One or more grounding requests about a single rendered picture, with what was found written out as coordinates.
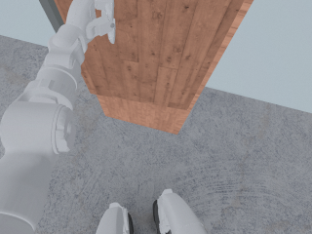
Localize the left robot upper arm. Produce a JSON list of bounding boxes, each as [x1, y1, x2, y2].
[[0, 100, 76, 234]]

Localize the cupboard door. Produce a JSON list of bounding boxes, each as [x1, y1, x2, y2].
[[54, 0, 245, 110]]

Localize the robot left forearm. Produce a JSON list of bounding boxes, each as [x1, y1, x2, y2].
[[0, 23, 88, 148]]

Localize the robot left thigh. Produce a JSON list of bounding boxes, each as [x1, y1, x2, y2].
[[96, 206, 130, 234]]

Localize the handle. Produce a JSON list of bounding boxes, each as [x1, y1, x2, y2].
[[39, 0, 64, 33]]

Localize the left robot hand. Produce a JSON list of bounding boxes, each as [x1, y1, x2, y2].
[[65, 0, 116, 44]]

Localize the robot right foot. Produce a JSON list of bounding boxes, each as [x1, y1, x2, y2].
[[152, 200, 170, 234]]

